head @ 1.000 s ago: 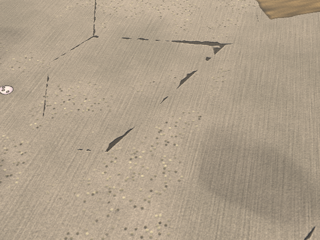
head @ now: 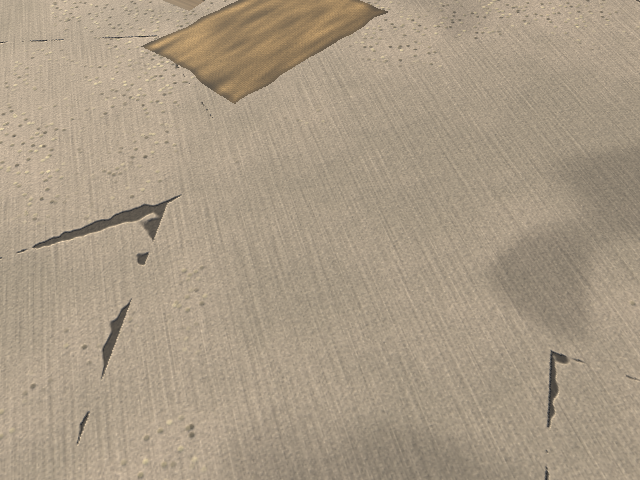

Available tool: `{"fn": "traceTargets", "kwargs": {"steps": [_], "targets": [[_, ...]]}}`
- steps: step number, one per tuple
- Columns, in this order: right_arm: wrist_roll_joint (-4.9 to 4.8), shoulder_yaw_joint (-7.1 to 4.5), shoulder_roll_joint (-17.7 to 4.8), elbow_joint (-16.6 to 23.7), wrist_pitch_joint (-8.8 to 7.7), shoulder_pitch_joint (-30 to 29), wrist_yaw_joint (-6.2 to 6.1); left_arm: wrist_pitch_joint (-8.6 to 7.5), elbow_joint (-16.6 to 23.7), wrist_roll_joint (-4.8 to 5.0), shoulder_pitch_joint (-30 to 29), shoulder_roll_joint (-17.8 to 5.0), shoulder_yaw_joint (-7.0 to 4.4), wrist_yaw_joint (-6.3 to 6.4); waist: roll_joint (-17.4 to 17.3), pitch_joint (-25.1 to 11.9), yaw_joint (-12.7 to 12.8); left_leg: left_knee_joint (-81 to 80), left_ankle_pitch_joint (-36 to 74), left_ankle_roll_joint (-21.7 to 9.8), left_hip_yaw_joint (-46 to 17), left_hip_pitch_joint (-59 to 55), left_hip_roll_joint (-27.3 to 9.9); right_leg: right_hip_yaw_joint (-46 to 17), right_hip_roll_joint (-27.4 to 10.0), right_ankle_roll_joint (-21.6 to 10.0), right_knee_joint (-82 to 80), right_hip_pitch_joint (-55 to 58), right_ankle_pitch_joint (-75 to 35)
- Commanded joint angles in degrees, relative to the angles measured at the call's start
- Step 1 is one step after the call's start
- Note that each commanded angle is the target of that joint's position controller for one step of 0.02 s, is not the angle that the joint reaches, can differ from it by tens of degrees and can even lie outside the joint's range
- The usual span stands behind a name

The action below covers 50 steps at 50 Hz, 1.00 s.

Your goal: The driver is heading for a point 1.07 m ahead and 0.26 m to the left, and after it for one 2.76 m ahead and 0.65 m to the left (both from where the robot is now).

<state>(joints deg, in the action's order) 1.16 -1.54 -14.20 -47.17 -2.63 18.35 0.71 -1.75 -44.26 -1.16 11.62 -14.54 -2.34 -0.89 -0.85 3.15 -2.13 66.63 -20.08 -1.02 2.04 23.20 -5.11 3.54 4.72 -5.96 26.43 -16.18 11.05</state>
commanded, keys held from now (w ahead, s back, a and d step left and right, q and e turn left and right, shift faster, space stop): w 0.04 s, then no key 0.38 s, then q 0.58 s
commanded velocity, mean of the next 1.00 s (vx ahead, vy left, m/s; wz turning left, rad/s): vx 0.14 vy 0.00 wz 0.17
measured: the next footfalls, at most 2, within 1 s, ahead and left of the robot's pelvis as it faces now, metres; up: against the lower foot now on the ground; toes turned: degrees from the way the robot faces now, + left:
left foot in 0.34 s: +0.31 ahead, +0.11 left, +0.00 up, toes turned +2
right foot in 0.78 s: +0.23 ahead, -0.08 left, +0.00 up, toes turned +9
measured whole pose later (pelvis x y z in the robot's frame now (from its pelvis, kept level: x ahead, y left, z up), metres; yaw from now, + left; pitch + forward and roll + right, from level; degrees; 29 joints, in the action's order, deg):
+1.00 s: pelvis +0.18 +0.00 +0.01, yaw +15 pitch +1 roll +1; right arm 1.6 -5.4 -16.7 -50.3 4.3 11.3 1.0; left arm 0.3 -48.6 -1.3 13.3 -13.3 -2.0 3.6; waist -2.8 1.7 -0.3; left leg 59.4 -21.9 2.1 -1.6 28.2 2.6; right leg 5.7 -0.6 -2.6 22.8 -10.6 12.9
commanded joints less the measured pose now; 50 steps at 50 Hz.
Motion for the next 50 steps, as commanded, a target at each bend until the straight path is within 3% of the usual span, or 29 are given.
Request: {"fn": "traceTargets", "kwargs": {"steps": [1, 3, 5, 7, 11, 14, 16, 17, 18, 19, 20, 21, 22, 23, 25, 28, 31, 33, 36, 38, 39, 40, 41, 42, 43, 44, 46, 50], "targets": [[1.0, -1.44, -5.2, 1.6, 1.03, 4.9, 0.63, -1.99, 0.7, 0.74, 4.5, -5.8, -1.39, 0.21, 3.4, -4.7, 0.1, -2.5, 2.9, 0.4, -1.7, 6.3, -1.8, -14.2, -15.2, -7.6, -14.6, 9.0, -22.2], [1.01, -1.46, -4.4, 2.0, 1.43, 2.2, 1.0, -2.56, -0.6, 0.9, 5.8, -6.8, -1.6, 0.17, 3.2, -2.2, 0.1, -5.7, 6.4, 1.1, -1.0, 8.8, -1.8, -12.3, -14.7, -7.8, -16.8, 8.0, -24.4], [0.98, -1.35, -3.7, 2.8, 1.44, -1.1, 0.83, -2.73, -1.8, 0.91, 7.2, -6.6, -1.41, 0.25, 3.1, -0.5, 0.5, -10.3, 10.0, 1.9, -0.4, 10.4, -1.5, -9.0, -14.0, -7.0, -15.7, 8.3, -36.4], [0.7, -0.95, -2.8, 3.2, 1.27, -3.7, 0.63, -2.66, -2.7, 0.9, 7.8, -6.4, -1.13, 0.34, 4.1, -0.8, 1.0, -16.5, 13.3, 2.0, 0.4, 8.9, -0.5, -5.9, -12.7, -5.4, -13.9, 8.7, -43.1], [0.17, -0.42, -2.3, 3.6, 0.99, -8.3, 0.09, -2.23, -5.0, 0.73, 10.5, -6.2, -0.69, 0.89, 5.7, -1.8, 3.4, -26.8, 18.8, 0.5, 1.8, 4.7, 2.5, -4.6, -12.5, -3.5, -11.1, 12.2, -45.7], [0.56, -0.66, -3.3, 2.7, 0.37, -7.2, -0.59, -1.72, -6.3, 0.45, 10.2, -6.5, -0.61, 1.57, 5.9, -2.0, 2.9, -31.6, 15.2, -1.5, 1.2, 1.0, 4.4, -6.5, -14.2, -3.1, -6.2, 15.3, -47.6], [0.95, -1.15, -4.2, -0.3, -0.64, 0.0, -1.27, -1.56, -6.7, 0.9, 8.3, -7.1, -0.71, 2.07, 4.3, -3.8, -0.7, -40.7, 18.4, -3.4, 1.1, -7.3, 5.9, -6.9, -13.0, -1.3, 2.4, 16.3, -47.5], [1.23, -1.55, -6.1, -1.7, -1.65, 4.3, -1.7, -1.86, -6.5, 1.21, 8.8, -7.0, -0.56, 2.14, 0.9, -7.1, -2.1, -43.5, 37.6, -4.4, -2.4, -16.5, 1.6, -5.8, -10.1, 0.5, 9.7, 13.0, -37.8], [1.45, -2.42, -10.8, -2.0, -1.9, 8.1, -1.93, -2.1, -5.9, 2.13, 14.5, -3.5, 0.41, 2.29, -7.9, -14.5, -0.3, -38.0, 68.3, -10.6, -14.6, -30.1, -12.6, -3.4, -4.8, 2.3, 23.4, 4.0, -8.2], [-0.44, -1.96, -9.0, -2.4, -1.21, 7.8, -1.54, -0.84, -8.7, 2.69, 19.2, -2.3, 0.38, 2.3, -11.4, -20.6, 0.3, -39.1, 78.1, -19.0, -23.9, -32.4, -19.3, -5.4, 1.4, 3.2, 32.7, -0.7, 24.3], [-1.79, -1.3, -7.0, -1.7, -0.82, 4.3, -1.14, 0.5, -9.2, 1.1, 16.2, -4.3, -0.05, 2.39, -5.7, -16.9, 1.0, -42.5, 63.9, -18.6, -22.0, -26.0, -17.3, -8.7, -0.5, 3.4, 35.5, -1.8, 25.8], [-1.44, -0.67, -5.0, -1.1, -0.38, -0.5, -1.27, 1.07, -8.8, 0.1, 12.6, -4.4, -0.19, 2.21, -3.9, -10.5, 2.0, -46.0, 50.9, -16.8, -19.2, -19.8, -14.7, -8.5, -1.7, 3.7, 35.4, -3.5, 23.6], [-0.99, -0.01, -3.5, -0.9, 0.09, -3.9, -1.55, 1.55, -8.5, -0.4, 10.0, -3.9, -0.08, 2.03, -3.2, -6.3, 3.1, -49.1, 42.4, -14.6, -16.8, -14.5, -11.8, -8.0, -3.4, 4.2, 32.3, -3.3, 20.6], [-0.93, 0.09, -3.5, -0.9, 0.49, -6.0, -1.88, 2.19, -8.4, -0.73, 9.1, -3.5, -0.01, 1.93, -4.5, -4.0, 4.3, -51.1, 37.2, -12.8, -14.2, -10.1, -9.1, -6.9, -4.5, 5.0, 28.5, -1.4, 18.0], [-0.55, -0.87, -5.9, -1.2, 1.09, -6.1, -1.75, 3.1, -9.2, -0.64, 9.8, -3.0, 0.09, 2.28, -5.9, -4.7, 4.6, -51.2, 33.3, -11.7, -12.6, -8.6, -6.1, -4.1, -3.4, 6.1, 25.6, 0.0, 16.0], [-0.53, -2.32, -8.2, -1.7, 1.94, -4.0, -1.42, 3.79, -8.6, -0.01, 7.3, -3.0, -0.09, 3.14, -5.0, -6.1, 3.2, -52.3, 20.9, -12.9, -15.7, -9.3, -6.4, -3.9, -3.3, 6.8, 23.8, -2.8, 15.6], [-0.11, -3.19, -8.2, -1.5, 3.25, -4.7, -1.28, 4.04, -7.1, 0.19, 3.6, -3.3, -0.26, 3.55, -6.2, -5.2, 2.1, -54.7, 5.1, -12.7, -18.7, -6.8, -5.6, -4.2, -3.6, 6.7, 21.5, -4.3, 13.9], [0.1, -3.7, -8.3, -1.3, 3.93, -5.5, -1.1, 3.87, -6.6, 0.46, 3.0, -3.2, -0.3, 3.7, -6.5, -5.0, 1.9, -55.1, 2.0, -12.3, -20.2, -5.1, -5.2, -4.0, -3.1, 6.5, 19.2, -3.2, 13.3], [0.0, -4.38, -8.6, -1.1, 4.76, -6.9, -0.84, 3.33, -6.6, 0.99, 5.0, -2.9, -0.31, 4.12, -6.8, -5.3, 2.3, -54.9, 1.9, -10.8, -22.3, -3.2, -4.6, -3.7, -1.9, 5.5, 12.4, 1.3, 12.3], [-0.69, -4.63, -8.4, -0.6, 5.44, -9.0, -0.85, 2.75, -7.3, 0.99, 9.3, -2.7, -0.41, 4.47, -6.5, -4.9, 4.6, -53.2, 0.0, -7.8, -22.6, 0.4, -2.7, -3.1, -1.1, 3.9, 0.7, 8.4, 7.5], [-1.12, -4.38, -7.1, -0.1, 5.58, -9.1, -0.87, 2.31, -7.1, 0.51, 10.7, -4.8, -0.91, 4.77, -3.4, -3.8, 4.9, -50.0, -3.7, -4.6, -20.7, 3.9, 0.5, -6.7, -4.3, 2.6, -7.9, 11.4, 9.1], [-1.96, -3.52, -3.3, 1.5, 5.47, -8.5, -0.84, 2.15, -5.8, -0.62, 10.8, -10.6, -2.23, 5.19, 9.4, -4.3, 4.1, -37.5, -8.8, -1.0, -13.3, 10.9, 6.9, -22.6, -18.3, -1.5, -16.5, 14.0, 19.1], [-0.8, -3.75, -4.0, 1.3, 5.22, -8.8, -1.26, 2.25, -3.7, -0.84, 2.6, -13.4, -3.03, 5.02, 15.2, 0.4, 2.7, -22.9, -10.4, 0.1, -3.7, 12.7, 13.2, -31.2, -28.0, -6.2, -20.9, 3.0, 17.4], [0.52, -4.63, -7.4, 0.5, 5.29, -8.4, -1.09, 2.04, -2.8, -1.08, 0.8, -9.3, -1.99, 5.0, 7.3, 0.5, 1.3, -13.4, -8.2, -0.2, -7.1, 7.6, 9.5, -26.3, -25.9, -7.4, -18.4, -1.6, 9.2], [0.47, -4.96, -7.0, -0.8, 5.47, -5.5, -0.7, 1.74, -2.1, -0.73, -2.5, -6.5, -1.21, 5.03, 4.9, -0.1, -1.5, -8.3, -4.7, -0.2, -6.9, 5.5, 9.7, -19.9, -22.0, -5.9, -16.1, -2.6, 2.0], [0.72, -5.07, -6.8, -1.8, 5.78, -3.0, -0.54, 1.52, -1.1, -0.39, -4.5, -5.7, -0.97, 4.96, 4.9, -1.0, -2.8, -4.3, -2.1, 0.4, -6.1, 6.0, 9.2, -14.8, -19.2, -4.4, -14.4, -0.4, -3.3], [0.96, -5.03, -6.6, -2.4, 6.28, -2.1, -0.12, 1.26, -0.2, -0.09, -3.6, -5.7, -0.88, 4.89, 7.0, -2.3, -1.6, -1.1, -1.5, 2.1, -4.2, 8.6, 8.4, -9.2, -17.3, -4.3, -11.4, 5.0, -13.3], [0.21, -4.12, -5.2, 0.7, 6.9, -8.8, 0.86, 1.49, -1.9, -0.18, 4.3, -7.5, -1.77, 4.47, 8.5, -3.2, 3.6, -9.1, -3.4, 4.5, -2.5, 11.5, 6.5, -7.4, -19.8, -6.1, -8.1, 16.0, -23.1]]}}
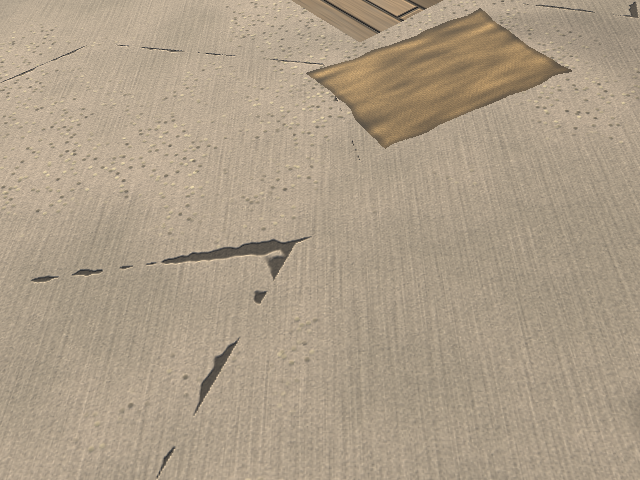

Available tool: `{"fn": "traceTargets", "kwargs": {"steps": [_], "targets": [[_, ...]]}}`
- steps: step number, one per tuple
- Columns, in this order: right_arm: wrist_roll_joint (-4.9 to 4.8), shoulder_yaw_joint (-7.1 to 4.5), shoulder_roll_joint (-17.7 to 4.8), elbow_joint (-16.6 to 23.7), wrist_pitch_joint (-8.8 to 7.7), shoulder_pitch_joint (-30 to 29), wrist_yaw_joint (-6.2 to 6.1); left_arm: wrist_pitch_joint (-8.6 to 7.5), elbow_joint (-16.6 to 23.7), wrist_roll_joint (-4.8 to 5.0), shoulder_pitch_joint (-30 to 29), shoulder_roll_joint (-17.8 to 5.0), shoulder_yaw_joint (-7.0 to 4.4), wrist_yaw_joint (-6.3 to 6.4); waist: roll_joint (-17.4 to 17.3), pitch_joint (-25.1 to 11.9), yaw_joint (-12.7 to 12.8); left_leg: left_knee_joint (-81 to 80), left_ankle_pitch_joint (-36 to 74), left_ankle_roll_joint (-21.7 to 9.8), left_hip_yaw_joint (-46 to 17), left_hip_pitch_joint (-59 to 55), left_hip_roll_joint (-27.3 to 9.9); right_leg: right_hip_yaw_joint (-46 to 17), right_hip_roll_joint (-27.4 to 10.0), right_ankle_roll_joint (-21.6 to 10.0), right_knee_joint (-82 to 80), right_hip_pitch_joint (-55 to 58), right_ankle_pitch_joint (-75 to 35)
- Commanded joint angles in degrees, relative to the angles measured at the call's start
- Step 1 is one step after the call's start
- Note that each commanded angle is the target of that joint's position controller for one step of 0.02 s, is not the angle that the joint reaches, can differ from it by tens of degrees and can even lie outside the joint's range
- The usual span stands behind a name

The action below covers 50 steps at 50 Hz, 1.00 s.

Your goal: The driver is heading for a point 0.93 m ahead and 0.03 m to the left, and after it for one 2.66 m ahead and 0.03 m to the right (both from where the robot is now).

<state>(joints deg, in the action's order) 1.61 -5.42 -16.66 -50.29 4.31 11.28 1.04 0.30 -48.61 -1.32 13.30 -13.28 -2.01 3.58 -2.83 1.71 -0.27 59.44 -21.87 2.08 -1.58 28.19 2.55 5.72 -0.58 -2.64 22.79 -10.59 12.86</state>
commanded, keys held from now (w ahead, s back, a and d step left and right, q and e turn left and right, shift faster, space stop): q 0.16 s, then w+q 0.02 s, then w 0.02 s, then no key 0.80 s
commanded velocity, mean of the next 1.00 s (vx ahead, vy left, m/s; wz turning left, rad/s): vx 0.02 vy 0.00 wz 0.23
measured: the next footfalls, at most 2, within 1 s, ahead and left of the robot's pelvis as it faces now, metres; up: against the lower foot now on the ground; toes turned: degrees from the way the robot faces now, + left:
left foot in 0.22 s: +0.00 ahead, +0.12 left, +0.00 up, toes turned +11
right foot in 0.66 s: +0.08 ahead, -0.07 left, +0.00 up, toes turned +12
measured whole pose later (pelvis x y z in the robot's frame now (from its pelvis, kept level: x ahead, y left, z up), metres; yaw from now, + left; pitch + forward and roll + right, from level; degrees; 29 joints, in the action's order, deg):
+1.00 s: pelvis +0.02 +0.03 +0.00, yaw +13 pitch -2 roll +0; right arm 0.5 0.1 -12.5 -62.5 0.2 14.3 -2.1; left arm 0.0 -61.3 -0.5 12.5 -11.2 -0.4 2.0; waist -0.2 2.4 -0.1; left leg 19.0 -13.8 -2.4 -0.7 3.1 2.7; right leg 1.1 0.8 -1.3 21.1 -7.5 11.5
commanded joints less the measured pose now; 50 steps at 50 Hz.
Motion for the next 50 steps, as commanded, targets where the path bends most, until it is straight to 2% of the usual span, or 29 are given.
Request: {"fn": "traceTargets", "kwargs": {"steps": [1, 4, 8, 10, 11, 12, 13, 14, 15, 16, 18, 19, 21, 24, 27, 30, 31, 32, 33, 34, 35, 36, 38, 40, 43, 50], "targets": [[-0.41, -0.04, -2.6, 4.5, 0.07, -2.6, 0.78, -0.48, 2.3, -0.11, 3.2, -9.4, -2.38, -0.18, 10.9, -2.1, 2.3, -4.3, -2.6, 1.4, 1.6, 5.6, -1.4, -9.1, -15.1, -9.6, -3.8, 11.5, -26.0], [-1.01, 0.5, -2.1, 6.2, 0.26, -4.1, 1.32, -0.32, 2.7, -0.48, 2.4, -10.8, -3.01, -1.16, 12.3, -2.7, 2.9, -11.9, -4.4, 0.1, 4.0, -0.8, -1.8, -6.5, -16.0, -9.2, -2.0, 9.8, -27.7], [-1.66, 0.53, -2.6, 7.7, -0.03, -3.5, 1.44, -0.03, 2.9, -0.55, 0.7, -12.5, -3.89, -2.31, 13.9, -3.6, 2.5, -20.5, -4.0, -2.2, 7.0, -7.9, -1.2, -4.7, -17.2, -8.1, 1.4, 7.6, -28.5], [-1.24, 0.7, -2.2, 7.3, -0.64, -0.8, 1.3, 0.28, 3.0, -0.39, 0.0, -12.9, -4.25, -2.75, 11.9, -5.0, 0.4, -31.4, 1.8, -4.5, 8.1, -17.1, 0.2, -3.0, -16.8, -4.8, 3.7, 1.8, -9.1], [-0.54, 0.35, -3.5, 6.3, -1.42, 1.8, 0.78, 0.53, 2.5, -0.65, 0.9, -11.3, -3.93, -2.87, 6.3, -4.4, -1.1, -39.0, 6.7, -5.5, 3.9, -24.8, -0.6, -0.7, -14.8, -1.6, 9.5, -5.3, -1.5], [0.41, -0.52, -8.7, 6.2, -2.54, 4.4, 0.02, 0.86, 3.6, -1.07, 1.7, -6.1, -2.61, -3.3, -9.6, -4.6, -1.4, -46.3, 9.3, -8.1, -15.9, -32.0, -15.7, 5.1, -8.6, 2.5, 25.7, -17.4, 15.8], [-0.42, -2.01, -14.9, 6.2, -2.92, 6.9, -0.14, 1.45, 7.4, -0.76, -3.7, -5.4, -1.9, -2.51, -13.9, -1.3, -3.6, -45.8, 24.8, -17.3, -28.0, -26.7, -26.4, 0.7, -0.4, 3.5, 33.1, -25.6, 24.3], [-0.86, -1.1, -10.9, 5.4, -3.14, 7.9, -0.4, 1.9, 6.6, -0.43, -5.2, -7.9, -2.41, -2.34, -4.8, -0.4, -3.8, -44.1, 32.5, -18.9, -22.5, -26.4, -24.2, -4.3, -3.2, 3.4, 37.4, -24.7, 21.2], [-1.04, 0.18, -7.5, 5.7, -3.39, 4.2, -0.84, 1.86, 5.4, 0.66, -3.8, -7.4, -2.4, -2.75, -3.7, 0.5, -1.4, -43.6, 35.5, -17.7, -16.7, -24.7, -20.5, -5.6, -3.6, 3.4, 37.6, -22.8, 16.7], [-0.83, 0.98, -5.4, 6.4, -3.48, -0.2, -1.29, 1.47, 4.0, 1.0, -2.3, -7.4, -2.4, -2.99, -3.1, 0.8, 0.7, -43.9, 36.7, -15.2, -12.2, -24.4, -16.6, -6.3, -4.2, 3.6, 35.5, -21.2, 12.3], [-1.2, 1.81, -3.9, 6.8, -3.98, -2.3, -2.02, 1.51, 1.8, -0.25, 0.9, -8.5, -2.77, -3.31, -4.2, -1.9, 1.7, -42.5, 47.1, -13.8, -7.1, -26.3, -13.3, -5.3, -3.1, 4.1, 35.7, -18.0, 7.8], [-1.25, 2.09, -3.7, 6.3, -4.28, -1.6, -2.03, 1.75, 1.2, -0.11, 1.8, -8.2, -2.7, -3.43, -3.1, -3.2, 1.9, -42.0, 49.4, -13.6, -6.1, -26.7, -13.2, -5.3, -2.6, 4.4, 35.3, -16.3, 6.9], [-1.15, 2.39, -3.9, 5.3, -4.66, -0.2, -2.15, 2.27, 0.6, 0.34, 1.6, -7.0, -2.33, -3.41, -2.1, -3.3, 1.5, -42.0, 48.2, -13.4, -5.4, -27.1, -13.2, -5.4, -2.2, 4.7, 31.9, -15.1, 6.0], [-0.75, 2.86, -4.1, 3.7, -4.47, 1.1, -2.43, 2.84, 0.3, 0.23, 0.0, -5.9, -1.82, -2.94, -3.5, -1.5, 0.3, -42.1, 42.5, -13.4, -5.9, -25.9, -13.2, -5.5, -1.9, 4.6, 24.5, -13.1, 6.7], [-0.35, 3.24, -4.2, 2.3, -4.35, 1.5, -2.53, 2.81, -0.4, 0.45, -0.9, -5.2, -1.35, -2.25, -3.7, -0.4, -0.6, -41.6, 39.1, -14.0, -7.2, -23.2, -13.7, -5.1, -1.3, 3.7, 17.7, -8.7, 8.1], [-0.41, 3.73, -3.7, 1.1, -4.51, 0.3, -2.63, 2.31, -1.8, 0.85, 0.2, -4.7, -0.94, -1.48, -2.9, -0.6, 0.1, -40.5, 37.5, -13.6, -9.0, -21.2, -14.0, -5.0, -0.7, 2.7, 9.4, -3.0, 6.6], [-0.74, 3.9, -3.5, 0.7, -4.55, -0.7, -2.71, 1.93, -2.6, 0.74, 1.3, -4.1, -0.63, -1.31, -1.6, -0.6, 1.4, -39.8, 35.4, -12.3, -9.0, -20.0, -13.3, -5.0, -0.9, 2.3, 2.6, 0.6, 1.1], [-1.11, 4.11, -3.1, 0.3, -4.74, -1.1, -2.78, 1.25, -3.4, 0.29, 2.6, -4.3, -0.41, -1.15, 0.4, -1.1, 2.5, -39.5, 30.9, -10.0, -9.0, -17.4, -12.4, -7.2, -2.8, 2.0, -4.0, 6.5, -9.1], [-1.04, 4.48, -1.9, 0.0, -5.09, 0.5, -2.7, 0.38, -4.2, -0.25, 3.9, -6.8, -0.66, -0.95, 3.3, -2.9, 1.5, -38.7, 24.4, -7.8, -8.2, -15.1, -10.0, -12.2, -7.6, 1.4, -4.7, 12.1, -17.8], [-1.33, 4.23, -1.4, -1.7, -4.73, 5.5, -2.43, 0.06, -4.7, 0.52, 0.9, -9.5, -1.08, -1.26, 8.6, -1.2, -3.0, -42.6, 14.9, -6.9, -5.8, -16.3, -5.5, -13.8, -9.0, -0.9, -1.3, 8.5, -22.5], [-0.79, 4.33, -1.9, -3.5, -4.34, 4.9, -2.74, -0.09, -4.9, 0.95, -0.5, -6.7, -0.6, -1.95, 8.2, -0.9, -1.2, -44.2, 12.7, -6.4, -5.2, -20.4, -5.1, -13.1, -8.4, -1.1, -1.1, 5.1, -18.5], [-0.85, 4.02, -2.8, -4.2, -4.23, 3.6, -2.92, -0.3, -5.2, 0.84, -0.3, -5.2, -0.22, -2.29, 6.8, 1.0, 0.1, -43.4, 14.1, -6.4, -5.4, -20.5, -5.4, -11.8, -6.9, -0.2, -2.1, 3.9, -15.6], [-1.11, 3.87, -2.7, -5.1, -4.26, 2.6, -2.81, -0.46, -6.9, 0.76, 0.8, -4.8, 0.04, -1.82, 7.2, 1.0, 0.4, -42.4, 17.8, -6.4, -5.3, -21.9, -6.0, -11.3, -5.9, 0.4, -3.5, 3.9, -14.9], [-1.09, 4.16, -1.7, -6.4, -4.46, 3.2, -2.83, -0.62, -8.1, 0.9, 1.1, -5.0, 0.04, -1.54, 6.2, 0.3, 0.3, -42.9, 18.6, -6.1, -5.3, -21.6, -6.4, -11.2, -5.9, 0.3, -3.5, 5.3, -15.5], [-1.11, 4.42, -1.0, -8.5, -4.55, 3.7, -3.09, -0.68, -9.3, 0.87, 0.8, -4.5, 0.25, -1.49, 4.0, 0.2, 0.4, -43.4, 17.7, -5.7, -5.0, -21.4, -6.3, -11.2, -5.9, -0.1, -3.7, 5.7, -14.7], [-1.06, 5.01, -0.3, -11.7, -4.46, 4.9, -3.41, -0.66, -12.2, 0.81, 1.1, -3.7, 0.75, -1.41, 2.8, 1.0, 0.4, -43.4, 17.2, -5.3, -4.7, -21.0, -6.6, -11.1, -5.5, -0.3, -4.3, 4.9, -13.1]]}}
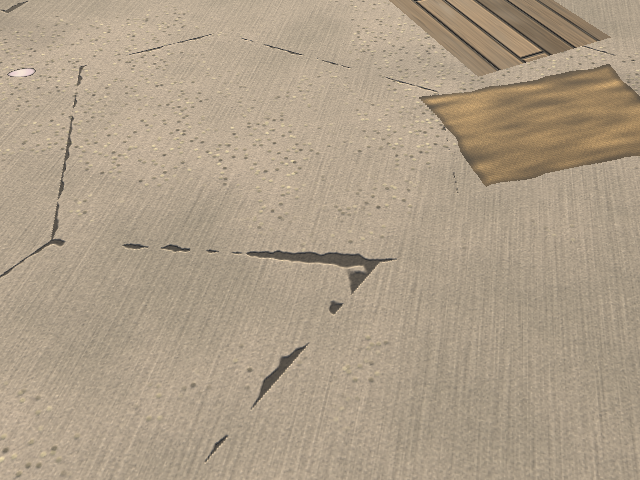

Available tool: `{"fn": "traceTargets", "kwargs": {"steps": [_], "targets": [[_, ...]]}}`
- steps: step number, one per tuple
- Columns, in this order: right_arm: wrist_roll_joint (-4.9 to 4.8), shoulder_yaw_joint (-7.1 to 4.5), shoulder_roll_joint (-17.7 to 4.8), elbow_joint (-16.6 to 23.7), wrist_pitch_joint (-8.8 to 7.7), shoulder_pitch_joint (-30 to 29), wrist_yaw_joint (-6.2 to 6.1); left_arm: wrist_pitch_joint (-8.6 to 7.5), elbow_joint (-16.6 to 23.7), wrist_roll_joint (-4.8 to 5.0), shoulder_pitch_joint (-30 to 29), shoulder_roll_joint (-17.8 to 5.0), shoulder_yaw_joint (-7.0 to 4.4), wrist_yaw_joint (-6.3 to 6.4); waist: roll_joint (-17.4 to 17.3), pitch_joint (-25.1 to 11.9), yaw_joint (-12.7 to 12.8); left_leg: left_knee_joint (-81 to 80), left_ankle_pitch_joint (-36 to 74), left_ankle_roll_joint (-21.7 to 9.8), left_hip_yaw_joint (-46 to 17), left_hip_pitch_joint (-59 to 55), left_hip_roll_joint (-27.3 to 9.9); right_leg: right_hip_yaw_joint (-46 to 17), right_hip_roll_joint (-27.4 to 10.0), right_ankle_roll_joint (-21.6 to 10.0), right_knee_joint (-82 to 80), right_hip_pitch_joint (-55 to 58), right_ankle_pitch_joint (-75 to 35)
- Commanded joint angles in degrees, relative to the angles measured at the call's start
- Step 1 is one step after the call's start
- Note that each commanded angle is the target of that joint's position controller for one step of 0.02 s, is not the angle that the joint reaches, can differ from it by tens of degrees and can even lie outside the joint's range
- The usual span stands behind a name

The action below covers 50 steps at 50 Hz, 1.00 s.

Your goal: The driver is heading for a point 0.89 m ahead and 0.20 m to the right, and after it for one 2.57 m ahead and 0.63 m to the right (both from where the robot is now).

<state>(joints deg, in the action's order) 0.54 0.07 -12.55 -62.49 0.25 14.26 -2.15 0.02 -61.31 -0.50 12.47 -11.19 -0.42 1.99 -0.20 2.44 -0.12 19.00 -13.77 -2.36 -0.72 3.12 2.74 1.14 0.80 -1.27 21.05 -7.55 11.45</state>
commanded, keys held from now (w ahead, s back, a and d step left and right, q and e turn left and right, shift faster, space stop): no key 0.46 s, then w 0.54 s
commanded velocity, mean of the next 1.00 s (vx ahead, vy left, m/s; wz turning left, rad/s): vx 0.16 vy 0.00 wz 0.01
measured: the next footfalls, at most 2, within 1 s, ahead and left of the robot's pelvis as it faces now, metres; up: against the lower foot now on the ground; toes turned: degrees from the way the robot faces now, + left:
right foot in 0.80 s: +0.11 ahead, -0.13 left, +0.00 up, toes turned -4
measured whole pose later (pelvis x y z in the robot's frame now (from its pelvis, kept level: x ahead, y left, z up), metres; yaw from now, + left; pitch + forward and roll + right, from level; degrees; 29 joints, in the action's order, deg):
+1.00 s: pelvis +0.14 -0.07 +0.00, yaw -1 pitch +0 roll +0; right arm 2.1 -2.6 -12.1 -59.3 -3.3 14.0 1.5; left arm -5.1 -62.2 -1.0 24.7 -9.3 -1.6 0.3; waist -1.9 0.5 0.4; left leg 61.1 -13.8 -3.9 1.8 29.4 -2.7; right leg 4.0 3.7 -5.0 17.4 -2.5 15.4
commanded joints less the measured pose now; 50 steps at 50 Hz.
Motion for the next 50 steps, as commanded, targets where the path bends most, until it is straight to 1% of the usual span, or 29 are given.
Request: {"fn": "traceTargets", "kwargs": {"steps": [1, 11, 23, 24, 25, 26, 27, 28, 29, 30, 31, 32, 33, 34, 35, 36, 37, 38, 39, 40, 41, 42, 43, 44, 45, 46, 47, 48, 50], "targets": [[0.01, -0.4, -4.4, 0.1, -0.4, 2.1, -0.25, -0.37, 0.1, -0.01, 2.0, -5.7, -0.76, 0.2, 0.2, 0.3, 0.2, -2.9, 9.0, -0.9, -5.5, 4.1, -6.8, -6.6, -6.8, -1.7, -2.6, 1.7, -11.5], [0.02, 0.29, -3.1, -2.6, -0.51, 4.0, -0.48, -0.31, -2.8, 0.04, 3.6, -4.2, -0.01, 0.29, 0.5, 1.2, 0.1, -2.5, 7.9, -0.8, -5.3, 4.8, -7.1, -6.6, -6.2, -1.7, -3.0, 0.3, -9.2], [0.04, 0.68, -1.1, -4.0, -0.72, 6.1, -0.62, -0.32, -4.6, 0.05, 5.8, -2.8, 0.42, 0.41, 0.2, 1.8, 0.3, -2.1, 6.9, -0.8, -5.2, 5.7, -7.2, -6.6, -5.8, -1.7, -2.8, -0.9, -7.3], [0.12, 0.75, -0.8, -4.3, -0.72, 6.7, -0.59, -0.27, -4.8, 0.0, 6.3, -2.5, 0.48, 0.39, 0.2, 0.7, 0.2, -2.5, 2.7, -0.9, -5.0, 5.4, -6.8, -6.4, -5.2, -1.8, -3.1, -0.6, -2.7], [0.24, 0.47, -1.3, -4.3, -0.62, 7.1, -0.57, -0.1, -4.8, -0.06, 6.4, -3.1, 0.2, 0.35, 0.1, 1.2, 0.2, -2.2, -3.0, -1.4, -4.8, 6.1, -5.9, -6.1, -4.2, -2.1, -2.5, -1.4, 3.5], [0.3, -0.03, -2.3, -4.1, -0.42, 7.6, -0.5, 0.14, -4.5, -0.1, 6.4, -3.9, -0.24, 0.27, -0.2, 1.8, 0.0, -1.0, -11.7, -2.4, -4.7, 7.2, -5.0, -5.5, -2.9, -3.0, -0.8, -3.1, 12.0], [0.43, -0.41, -2.9, -3.7, -0.16, 7.9, -0.34, 0.37, -3.9, -0.29, 6.3, -4.2, -0.56, 0.06, -0.9, 3.6, -0.2, -0.8, -20.5, -3.7, -5.9, 9.3, -5.0, -5.5, -2.1, -3.9, 0.6, -6.2, 20.4], [0.53, -0.64, -2.9, -3.3, -0.01, 8.6, -0.15, 0.47, -3.2, -0.51, 5.6, -3.9, -0.67, -0.22, -1.5, 6.6, -0.6, -1.4, -26.8, -4.9, -8.0, 11.1, -5.8, -5.9, -1.8, -4.5, 2.0, -10.2, 25.3], [0.47, -0.82, -2.9, -3.2, -0.08, 10.1, -0.07, 0.29, -2.2, -0.68, 4.5, -2.9, -0.54, -0.5, -2.6, 8.7, -1.5, -2.7, -30.5, -6.3, -11.3, 11.0, -7.6, -5.7, -1.2, -4.6, 4.6, -14.2, 26.2], [0.39, -1.16, -3.4, -3.6, -0.31, 12.5, -0.1, -0.17, -1.0, -0.91, 2.9, -1.6, -0.29, -0.81, -4.9, 9.5, -2.6, -5.3, -32.5, -8.1, -16.1, 8.3, -10.5, -4.0, -0.1, -4.2, 8.8, -18.3, 23.2], [0.43, -1.84, -4.7, -4.3, -0.58, 15.2, -0.16, -0.82, 0.3, -1.38, 1.1, -0.2, -0.04, -1.21, -8.4, 9.1, -3.5, -9.3, -33.8, -10.4, -22.4, 4.6, -15.1, 0.0, 1.2, -3.5, 15.1, -21.6, 16.6], [0.61, -2.48, -5.8, -4.4, -0.87, 15.5, -0.14, -1.49, 1.7, -1.91, -0.8, -0.8, -0.16, -1.51, -8.9, 9.9, -3.8, -11.7, -31.9, -12.4, -26.2, 3.7, -19.0, 1.8, -0.3, -3.1, 19.1, -23.9, 12.5], [0.89, -2.77, -5.9, -4.0, -1.3, 15.4, 0.02, -2.12, 2.9, -1.77, -2.4, -2.4, -0.66, -1.8, -7.3, 9.5, -4.0, -12.7, -28.7, -13.2, -27.4, 3.0, -20.3, 0.9, -1.5, -3.0, 22.2, -25.7, 13.2], [1.08, -3.03, -6.1, -3.6, -1.79, 14.9, 0.17, -2.67, 3.7, -1.55, -2.7, -3.1, -1.02, -2.17, -6.3, 8.8, -3.4, -12.6, -25.9, -13.3, -26.6, 1.9, -20.3, 0.3, -2.3, -3.0, 23.9, -26.7, 14.4], [1.09, -3.26, -6.4, -3.3, -2.26, 14.0, 0.26, -3.2, 4.4, -1.32, -2.1, -3.1, -1.17, -2.52, -6.6, 8.8, -2.4, -11.6, -23.0, -12.9, -24.9, 2.3, -20.1, -0.2, -3.3, -3.2, 22.7, -26.1, 14.6], [0.87, -3.29, -5.8, -2.8, -2.66, 12.7, 0.31, -3.66, 4.9, -0.88, -1.8, -3.0, -1.34, -2.77, -6.5, 8.8, -1.4, -10.7, -19.6, -11.7, -21.8, 3.5, -18.6, 0.3, -3.3, -3.2, 19.6, -23.3, 14.0], [0.58, -3.34, -5.5, -2.3, -2.98, 11.2, 0.37, -3.98, 4.8, -0.53, -0.5, -2.6, -1.48, -2.91, -6.4, 8.2, -0.2, -9.5, -16.0, -10.4, -18.3, 5.8, -16.7, 1.7, -2.3, -3.1, 15.8, -18.2, 11.6], [0.17, -3.44, -5.6, -1.6, -3.09, 8.9, 0.43, -4.19, 3.7, -0.24, 3.6, -1.6, -1.58, -2.98, -5.8, 7.3, 2.4, -7.0, -13.1, -9.0, -14.3, 10.8, -14.3, 3.9, -0.6, -3.2, 10.3, -9.2, 7.2], [0.03, -3.45, -5.5, -1.0, -3.24, 7.7, 0.54, -4.24, 1.4, 0.02, 9.8, -1.6, -2.07, -2.85, -4.1, 5.9, 4.9, -2.4, -9.3, -7.8, -10.8, 16.8, -11.7, 5.2, 2.0, -3.0, 6.1, 2.0, 4.7], [0.3, -3.04, -4.3, -0.3, -3.89, 7.0, 0.82, -4.47, -0.8, -0.19, 17.0, -3.7, -3.08, -2.33, 0.5, 2.9, 7.9, 7.2, -3.7, -6.1, -6.3, 23.4, -8.4, 0.7, 0.0, -3.5, 3.3, 13.7, 5.8], [-0.05, -1.76, 0.2, 2.3, -4.59, 5.6, 1.51, -4.75, -1.7, -0.94, 25.1, -9.8, -4.62, -1.55, 15.5, -1.1, 10.5, 27.6, -8.2, -2.6, 2.8, 32.4, -0.8, -23.1, -15.3, -7.4, -8.5, 21.1, 21.7], [1.34, -2.61, -2.5, 3.8, -4.64, 4.9, 1.96, -3.87, -3.6, -0.58, 28.3, -11.0, -4.86, -1.61, 16.2, -0.4, 9.0, 41.0, -17.4, -2.7, 2.1, 38.6, 0.7, -38.6, -22.5, -11.7, -13.4, 18.8, 26.2], [2.12, -2.85, -3.0, 4.1, -4.47, 3.5, 2.42, -3.58, -1.5, -0.78, 21.0, -8.3, -4.03, -1.57, 6.9, 4.7, 4.9, 47.4, -13.0, -3.6, -0.7, 40.6, -3.8, -34.8, -21.9, -11.9, -12.6, 12.8, 27.1], [1.8, -2.49, -1.3, 4.1, -4.75, 2.8, 2.98, -3.97, 0.6, -0.69, 15.3, -6.8, -3.59, -1.87, 2.5, 6.8, 2.9, 47.8, -7.0, -3.7, -1.5, 39.9, -5.8, -29.1, -19.8, -11.2, -13.0, 8.0, 21.5], [1.36, -2.4, -0.4, 3.9, -4.98, 3.1, 3.35, -4.48, 1.7, -0.64, 12.2, -6.1, -3.24, -1.94, 1.4, 6.7, 1.1, 46.2, -3.0, -3.2, -1.4, 37.6, -7.1, -23.6, -17.2, -10.2, -13.8, 5.5, 14.7], [1.62, -2.62, -0.8, 3.8, -4.73, 3.4, 3.61, -5.05, 1.8, -0.56, 11.6, -4.7, -2.65, -1.84, 1.7, 5.9, 0.1, 44.7, -1.1, -2.5, -0.8, 36.1, -7.6, -19.4, -15.4, -9.4, -14.1, 5.0, 7.8], [1.74, -2.76, -1.0, 3.7, -4.25, 3.8, 3.81, -5.48, 1.4, -0.53, 12.2, -3.8, -2.25, -1.71, 2.3, 4.9, -0.3, 44.1, 0.3, -1.9, 0.3, 35.3, -7.5, -15.6, -13.7, -8.8, -13.9, 5.7, 0.7], [1.71, -2.98, -1.4, 4.0, -3.82, 3.4, 3.92, -5.84, 0.6, -0.45, 14.1, -3.8, -2.05, -1.57, 3.3, 4.1, -0.4, 43.6, 1.0, -1.5, 1.4, 35.8, -7.0, -13.1, -13.1, -8.7, -13.1, 7.0, -7.3], [1.52, -3.09, -1.3, 5.4, -3.14, 0.0, 3.94, -6.17, -0.7, -0.29, 17.4, -3.7, -1.68, -1.41, 3.7, 3.8, -0.3, 42.0, 2.5, -0.7, 3.2, 38.0, -6.5, -9.0, -12.2, -8.6, -11.8, 8.9, -19.9]]}}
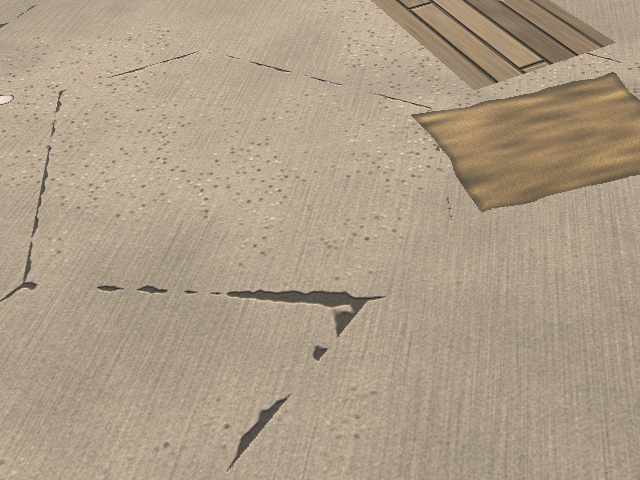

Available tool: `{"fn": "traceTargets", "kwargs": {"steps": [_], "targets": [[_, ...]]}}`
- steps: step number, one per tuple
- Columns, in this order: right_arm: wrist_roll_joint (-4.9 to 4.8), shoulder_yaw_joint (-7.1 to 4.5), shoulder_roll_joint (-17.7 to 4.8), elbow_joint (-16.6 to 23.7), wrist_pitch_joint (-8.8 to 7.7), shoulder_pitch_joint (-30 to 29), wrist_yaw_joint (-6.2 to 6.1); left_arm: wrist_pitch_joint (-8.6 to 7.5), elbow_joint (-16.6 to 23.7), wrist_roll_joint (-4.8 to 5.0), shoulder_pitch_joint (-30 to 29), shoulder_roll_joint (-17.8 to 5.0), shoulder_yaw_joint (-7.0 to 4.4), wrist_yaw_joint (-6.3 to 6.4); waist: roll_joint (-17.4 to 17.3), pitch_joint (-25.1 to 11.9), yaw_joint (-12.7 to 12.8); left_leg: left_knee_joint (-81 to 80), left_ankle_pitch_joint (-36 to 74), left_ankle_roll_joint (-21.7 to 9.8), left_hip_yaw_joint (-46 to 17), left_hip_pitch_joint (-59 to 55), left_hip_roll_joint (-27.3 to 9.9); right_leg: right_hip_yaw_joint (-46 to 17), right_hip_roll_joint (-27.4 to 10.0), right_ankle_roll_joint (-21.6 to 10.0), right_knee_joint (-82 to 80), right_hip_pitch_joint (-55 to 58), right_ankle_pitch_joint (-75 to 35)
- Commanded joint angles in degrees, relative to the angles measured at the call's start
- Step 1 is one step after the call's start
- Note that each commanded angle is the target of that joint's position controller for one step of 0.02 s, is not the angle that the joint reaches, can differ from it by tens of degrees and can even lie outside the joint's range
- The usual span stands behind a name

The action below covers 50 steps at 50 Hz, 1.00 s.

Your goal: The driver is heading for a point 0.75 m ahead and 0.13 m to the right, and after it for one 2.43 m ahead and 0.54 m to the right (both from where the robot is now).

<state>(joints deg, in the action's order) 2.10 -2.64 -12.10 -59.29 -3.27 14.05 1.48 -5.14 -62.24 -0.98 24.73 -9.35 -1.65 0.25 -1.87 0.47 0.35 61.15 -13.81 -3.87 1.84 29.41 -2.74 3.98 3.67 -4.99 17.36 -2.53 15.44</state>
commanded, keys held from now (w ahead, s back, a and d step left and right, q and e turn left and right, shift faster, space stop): w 0.36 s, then no key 0.08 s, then e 0.56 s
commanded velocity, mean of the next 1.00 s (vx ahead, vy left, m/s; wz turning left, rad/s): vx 0.28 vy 0.00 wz -0.21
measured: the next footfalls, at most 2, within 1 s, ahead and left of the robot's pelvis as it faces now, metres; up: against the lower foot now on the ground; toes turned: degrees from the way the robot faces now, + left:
left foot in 0.26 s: +0.32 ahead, +0.08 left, +0.00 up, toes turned +4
right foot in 0.76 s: +0.49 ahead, -0.08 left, +0.00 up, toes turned -11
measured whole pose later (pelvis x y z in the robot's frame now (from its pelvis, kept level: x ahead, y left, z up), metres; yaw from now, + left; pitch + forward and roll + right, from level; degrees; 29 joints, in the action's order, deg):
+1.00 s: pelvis +0.38 -0.01 -0.01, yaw -15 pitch +1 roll +1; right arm 1.6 -3.4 -12.3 -50.1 1.2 7.8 -2.4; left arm 0.4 -51.3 -1.1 12.7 -13.2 -4.4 0.8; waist -0.9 4.3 1.6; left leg 61.5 -23.7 1.3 -2.3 29.2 -0.9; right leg -0.9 6.1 -6.8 24.9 -20.5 5.3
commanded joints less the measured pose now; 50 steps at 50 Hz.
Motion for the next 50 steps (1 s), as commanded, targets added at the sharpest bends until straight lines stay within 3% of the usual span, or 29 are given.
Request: {"fn": "traceTargets", "kwargs": {"steps": [1, 5, 8, 10, 12, 13, 14, 15, 16, 17, 18, 19, 21, 22, 24, 27, 30, 34, 36, 37, 38, 39, 40, 41, 42, 43, 45, 47, 50], "targets": [[-0.11, -0.26, -1.4, 3.3, 0.57, -2.5, 0.33, -1.04, 0.0, 0.13, 6.0, -5.6, -0.29, 0.37, 5.5, 6.0, -0.4, -2.0, 3.5, 1.1, 1.5, 12.4, -0.8, -10.5, -14.6, -4.9, -8.1, 3.7, -27.2], [-0.8, 0.76, 0.1, 7.9, 0.65, -14.1, 0.51, -1.14, -0.1, 0.12, 6.6, -5.3, 0.38, 0.64, 6.5, 8.3, 1.2, -17.7, 9.1, 1.3, 4.9, 8.3, 1.4, -6.5, -12.6, -4.3, -9.0, 0.7, -33.9], [-1.18, 0.89, -0.7, 9.5, 0.66, -16.9, 0.21, -1.38, -0.8, 0.08, 7.5, -6.5, 0.26, 1.02, 7.4, 8.0, 1.3, -25.6, 10.8, -0.7, 6.5, 2.1, 3.2, -5.6, -14.0, -4.0, -8.4, 2.5, -41.9], [-1.17, 0.17, -2.5, 9.0, 0.36, -13.0, -0.48, -1.6, -0.7, 0.01, 6.0, -7.7, 0.01, 1.21, 7.6, 5.1, -1.2, -27.3, 8.9, -3.1, 6.6, -3.9, 5.3, -4.5, -14.8, -3.3, -2.5, 5.8, -55.8], [-1.19, -1.31, -5.0, 4.9, -0.38, -0.1, -1.32, -1.18, -0.4, -0.28, 4.2, -8.9, -0.44, 1.38, 7.7, -1.8, -6.6, -30.0, 6.5, -5.4, 5.8, -16.0, 7.4, -3.8, -14.7, -2.7, 12.9, 7.5, -62.1], [-0.6, -2.19, -6.4, 2.4, -0.81, 8.1, -1.82, -0.92, -0.1, 0.06, 3.2, -9.2, -0.53, 1.18, 6.5, -5.5, -10.3, -33.8, 7.4, -6.7, 3.5, -27.1, 5.1, -2.7, -13.0, -2.3, 24.7, 1.8, -53.3], [0.77, -3.59, -11.5, 1.2, -0.96, 16.0, -2.24, -0.82, 1.4, 0.2, 4.5, -6.3, 0.09, 0.81, -0.2, -11.9, -11.5, -34.5, -1.4, -9.4, -12.3, -38.9, -8.8, -0.4, -9.0, -1.9, 43.2, -8.9, -28.9], [0.26, -4.07, -12.8, 1.8, -0.21, 14.3, -1.58, -0.55, 1.5, 2.05, 10.7, -2.5, 0.05, -0.05, -11.5, -16.9, -6.5, -44.2, -6.6, -18.4, -43.0, -48.2, -21.4, -2.6, 2.3, -0.1, 64.1, -27.4, 13.5], [-1.42, -3.69, -10.8, 2.8, -0.08, 7.0, -0.98, -0.22, 2.8, 0.64, 4.9, -6.9, -0.85, 0.16, -2.0, -9.6, -4.9, -47.7, -13.1, -16.8, -39.4, -41.1, -18.7, -7.7, -2.3, -1.4, 65.2, -33.1, 8.8], [-1.73, -2.59, -7.0, 3.7, -0.46, 2.1, -0.82, -0.44, 4.6, 0.22, -0.8, -7.2, -1.13, -0.14, 0.5, -2.5, -3.9, -49.4, -12.2, -15.1, -31.1, -32.8, -17.0, -7.4, -4.7, -1.5, 62.4, -34.1, 3.9], [-1.3, -1.77, -4.0, 3.3, -1.05, 0.5, -0.76, -0.52, 4.9, 0.16, -2.4, -6.1, -1.12, -0.27, 3.5, 2.1, -1.8, -51.4, -5.2, -13.2, -25.3, -25.5, -14.7, -7.2, -6.7, -1.5, 58.4, -31.8, 1.6], [-1.19, -1.01, -2.2, 2.6, -1.76, 0.7, -1.16, 0.08, 5.0, -0.59, -2.8, -5.3, -1.26, -0.3, 3.6, 3.4, -0.1, -51.5, 5.4, -11.6, -20.2, -20.8, -12.6, -7.3, -7.8, -0.8, 55.2, -28.4, 1.1], [-1.17, -0.24, -1.1, 0.9, -2.95, 3.4, -1.63, 1.63, 4.0, -1.25, 0.4, -2.7, -0.9, -0.45, 2.3, 2.9, 2.1, -50.2, 27.3, -10.5, -12.2, -16.8, -10.7, -6.1, -7.7, 1.0, 51.6, -22.8, 2.4], [-1.14, -0.14, -1.7, 0.2, -3.43, 4.8, -1.67, 2.15, 4.1, -1.23, 0.3, -2.4, -0.94, -0.44, 1.9, 2.6, 2.6, -49.3, 36.5, -10.3, -9.1, -16.5, -10.0, -5.3, -7.3, 1.6, 49.8, -22.4, 2.4], [-0.81, -0.19, -3.7, -0.1, -3.74, 5.7, -1.75, 3.03, 4.7, -0.81, -1.5, -2.7, -1.05, -0.41, 0.2, 2.3, 3.2, -48.6, 44.8, -9.1, -3.4, -17.2, -8.8, -4.4, -6.4, 2.3, 45.3, -23.8, -0.4], [-0.97, 0.43, -3.5, 0.4, -3.05, 5.2, -2.16, 3.34, 7.1, -0.17, -8.4, -2.7, -0.61, -0.45, -2.6, 2.7, 2.2, -47.9, 47.3, -5.8, 3.1, -17.7, -6.1, -2.1, -5.9, 2.4, 33.4, -23.7, -7.5], [-1.49, 0.47, -4.1, 0.4, -2.33, 7.5, -3.15, 3.27, 9.4, 0.01, -14.3, -2.8, -0.18, -0.51, -3.6, 1.0, -0.1, -45.4, 48.3, -4.9, 5.2, -22.3, -6.9, 0.5, -5.0, 2.0, 25.9, -23.0, -12.8], [-1.18, -0.24, -5.2, 0.4, -0.93, 8.8, -4.4, 3.19, 10.8, -0.74, -15.0, -4.1, -0.57, -0.34, -3.8, 0.7, -0.7, -38.6, 47.8, -5.5, 5.3, -27.5, -9.8, 1.6, -3.9, 0.4, 21.2, -22.4, -6.9], [-1.27, -0.91, -6.1, 0.9, -0.29, 8.1, -4.9, 2.89, 10.2, -0.91, -11.6, -4.8, -1.22, -0.15, -3.5, -0.1, 0.4, -30.7, 49.7, -5.2, 5.1, -28.7, -10.5, 2.3, -2.2, -1.3, 17.2, -19.4, -3.2], [-1.46, -1.24, -6.6, 1.2, 0.05, 7.3, -4.97, 2.34, 9.2, -1.07, -7.6, -5.2, -1.7, -0.02, -1.5, -1.7, 2.6, -22.9, 47.0, -4.0, 6.1, -27.7, -9.5, 2.0, -1.5, -2.4, 11.9, -14.8, -7.0], [-1.52, -1.71, -7.5, 2.2, 0.09, 7.7, -4.87, 1.7, 8.8, -1.31, -3.6, -8.6, -2.85, 0.3, 3.4, -5.1, 4.4, -10.6, 33.9, -1.1, 7.9, -22.2, -6.6, -5.0, -6.1, -4.8, 8.4, -7.0, -26.7], [-1.58, -1.11, -3.3, 4.9, 0.4, 10.1, -4.57, 1.68, 9.7, -1.03, -2.4, -14.9, -4.55, 0.74, 14.6, -9.2, 2.3, 7.9, -13.0, 1.9, 9.8, -7.2, 2.9, -23.5, -22.3, -13.1, 11.1, 4.4, -63.2], [-1.54, -1.06, -3.2, 5.9, 1.42, 10.3, -4.18, 2.94, 10.0, 1.16, -1.6, -15.2, -4.84, 0.45, 13.5, -15.6, 2.9, 15.5, -24.9, 2.7, 0.0, -1.6, 6.6, -33.7, -26.9, -21.2, 6.8, 5.9, -58.2], [-0.92, -1.25, -3.9, 6.2, 2.17, 7.4, -4.08, 3.8, 11.0, 1.34, -4.9, -13.5, -4.7, 0.38, 6.5, -10.0, 2.1, 17.2, -22.0, 3.3, -2.7, 1.1, 3.4, -30.5, -25.0, -20.5, 4.5, 0.5, -45.0], [-0.82, -1.32, -3.8, 7.3, 2.26, 3.2, -3.96, 4.49, 11.8, 0.71, -8.5, -11.1, -4.13, 0.66, 3.7, -3.7, 1.6, 14.8, -17.7, 3.6, -3.2, 3.2, 2.4, -27.4, -21.6, -17.9, 2.0, -5.6, -35.2], [-0.73, -1.58, -4.3, 8.0, 2.33, 1.3, -4.02, 5.02, 12.2, 0.33, -10.3, -9.5, -3.68, 0.94, 2.0, -1.0, 0.5, 10.8, -14.2, 4.0, -3.6, 3.0, 1.3, -24.5, -18.4, -14.9, 0.4, -9.0, -29.7], [0.0, -1.69, -4.0, 8.3, 3.53, 2.4, -3.96, 5.29, 13.0, 0.04, -11.6, -8.7, -3.55, 1.15, 3.9, -2.2, -0.8, 6.4, -10.4, 4.6, -3.2, -0.2, 1.5, -20.9, -14.3, -11.9, -0.4, -11.5, -26.0], [-0.37, -1.59, -3.3, 8.8, 4.44, 2.9, -3.95, 4.91, 13.5, -0.14, -11.1, -10.1, -3.98, 0.77, 4.1, -4.5, -1.1, 3.7, -9.4, 5.1, -3.2, -1.1, 2.2, -20.6, -13.0, -10.9, 0.0, -10.8, -26.3], [-0.63, -1.63, -3.8, 10.6, 5.29, 0.1, -4.12, 5.22, 14.1, -0.18, -10.3, -11.9, -4.59, 0.55, 6.1, -5.0, -0.1, -1.8, -8.9, 5.9, -3.9, -0.1, 2.4, -22.7, -11.9, -9.2, -1.4, -10.2, -15.2]]}}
